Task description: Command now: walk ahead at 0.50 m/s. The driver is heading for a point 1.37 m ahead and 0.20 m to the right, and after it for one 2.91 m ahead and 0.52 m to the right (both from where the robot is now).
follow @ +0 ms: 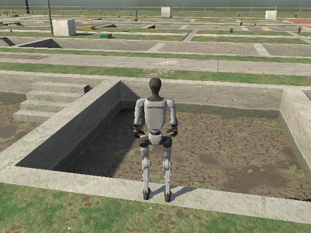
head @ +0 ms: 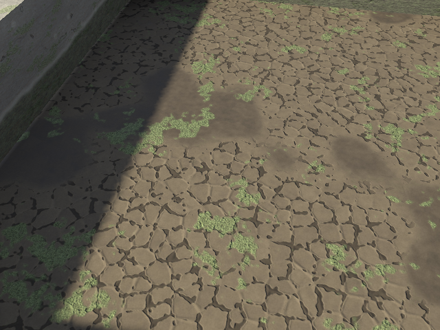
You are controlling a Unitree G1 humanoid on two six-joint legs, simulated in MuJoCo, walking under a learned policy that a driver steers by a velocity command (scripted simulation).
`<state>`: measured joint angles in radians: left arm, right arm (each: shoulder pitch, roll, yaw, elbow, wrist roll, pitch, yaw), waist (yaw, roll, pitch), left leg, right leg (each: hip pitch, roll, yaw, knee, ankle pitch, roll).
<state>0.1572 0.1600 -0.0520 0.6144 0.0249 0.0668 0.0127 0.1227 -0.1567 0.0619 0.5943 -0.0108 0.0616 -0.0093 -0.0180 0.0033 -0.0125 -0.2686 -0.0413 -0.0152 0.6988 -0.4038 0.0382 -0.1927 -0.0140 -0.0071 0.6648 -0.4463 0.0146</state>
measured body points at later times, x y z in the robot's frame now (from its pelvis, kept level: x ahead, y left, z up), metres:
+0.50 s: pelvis +0.00 +0.00 +0.00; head -0.01 +0.00 +0.45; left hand +0.18 +0.20 -0.09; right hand +0.19 -0.20 -0.08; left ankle -0.02 +0.10 -0.72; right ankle -0.05 -0.13 -0.72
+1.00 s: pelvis +0.00 +0.00 +0.00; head -0.01 +0.00 +0.45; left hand +0.18 +0.20 -0.09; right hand +0.19 -0.20 -0.08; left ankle -0.02 +0.10 -0.72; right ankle -0.05 -0.13 -0.72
